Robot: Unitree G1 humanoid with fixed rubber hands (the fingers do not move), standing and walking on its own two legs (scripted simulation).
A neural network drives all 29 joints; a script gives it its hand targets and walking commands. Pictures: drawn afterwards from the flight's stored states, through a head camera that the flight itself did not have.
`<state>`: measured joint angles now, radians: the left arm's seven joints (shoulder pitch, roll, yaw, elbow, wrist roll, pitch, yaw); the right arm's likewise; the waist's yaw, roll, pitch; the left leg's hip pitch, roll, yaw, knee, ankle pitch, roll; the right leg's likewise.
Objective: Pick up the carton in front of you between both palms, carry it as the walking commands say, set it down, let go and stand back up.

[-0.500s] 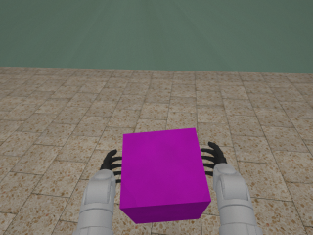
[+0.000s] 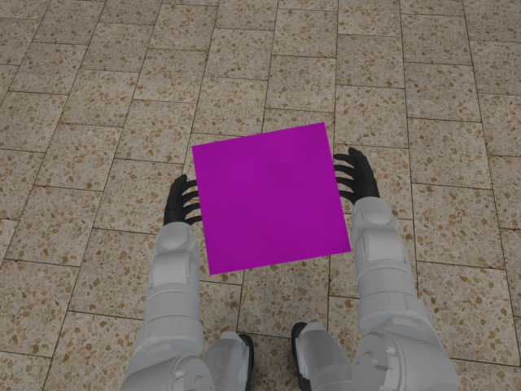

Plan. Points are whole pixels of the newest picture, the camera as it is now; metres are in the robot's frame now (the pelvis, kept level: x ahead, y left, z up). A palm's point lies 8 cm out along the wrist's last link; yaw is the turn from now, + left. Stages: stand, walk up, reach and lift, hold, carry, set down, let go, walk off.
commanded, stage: set down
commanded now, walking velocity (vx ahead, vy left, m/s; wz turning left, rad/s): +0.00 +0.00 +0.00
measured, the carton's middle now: (270, 205) +0.43 +0.00 -0.15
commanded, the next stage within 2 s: none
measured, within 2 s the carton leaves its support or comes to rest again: neither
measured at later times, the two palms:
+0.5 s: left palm (201, 217) +0.43 +0.14 -0.21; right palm (339, 194) +0.46 -0.15 -0.20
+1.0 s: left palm (214, 219) +0.47 +0.14 -0.36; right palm (326, 199) +0.51 -0.15 -0.36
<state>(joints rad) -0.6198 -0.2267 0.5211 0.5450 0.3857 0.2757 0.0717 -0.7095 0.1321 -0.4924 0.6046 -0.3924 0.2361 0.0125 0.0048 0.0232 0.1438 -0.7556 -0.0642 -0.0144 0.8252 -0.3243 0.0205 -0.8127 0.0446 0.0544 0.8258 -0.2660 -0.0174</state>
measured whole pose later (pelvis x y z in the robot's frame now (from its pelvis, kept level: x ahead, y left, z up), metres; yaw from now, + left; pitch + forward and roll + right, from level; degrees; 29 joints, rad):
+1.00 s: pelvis -0.03 -0.01 -0.25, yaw +4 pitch +45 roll +4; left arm -1.15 -0.05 0.51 0.65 0.17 0.30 0.17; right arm -1.27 -0.14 -0.37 0.82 -0.20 0.26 -0.10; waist 0.02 0.02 0.02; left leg -2.01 -0.14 -0.01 1.82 -0.60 -0.04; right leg -2.08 0.12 0.07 1.82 -0.51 0.00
